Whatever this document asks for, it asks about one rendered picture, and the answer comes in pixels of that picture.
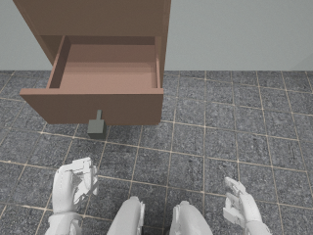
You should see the drawer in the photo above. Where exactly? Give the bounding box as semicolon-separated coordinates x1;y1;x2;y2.
20;35;164;124

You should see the robot left thigh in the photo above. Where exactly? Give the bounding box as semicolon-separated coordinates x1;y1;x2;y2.
107;199;146;235

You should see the robot right hand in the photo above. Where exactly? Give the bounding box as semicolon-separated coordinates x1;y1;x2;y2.
223;176;262;229

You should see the robot left hand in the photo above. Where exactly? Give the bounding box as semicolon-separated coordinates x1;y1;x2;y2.
52;157;100;213

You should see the right robot forearm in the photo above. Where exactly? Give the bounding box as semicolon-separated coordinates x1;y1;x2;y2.
245;220;272;235

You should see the handle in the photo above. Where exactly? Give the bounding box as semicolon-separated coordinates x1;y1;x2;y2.
87;110;107;139

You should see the cabinet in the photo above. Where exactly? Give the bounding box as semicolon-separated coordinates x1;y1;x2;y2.
13;0;171;126

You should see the left robot forearm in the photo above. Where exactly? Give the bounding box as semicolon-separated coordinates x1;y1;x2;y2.
45;211;82;235

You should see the right robot shin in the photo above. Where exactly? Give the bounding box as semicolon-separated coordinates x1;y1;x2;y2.
169;201;190;235

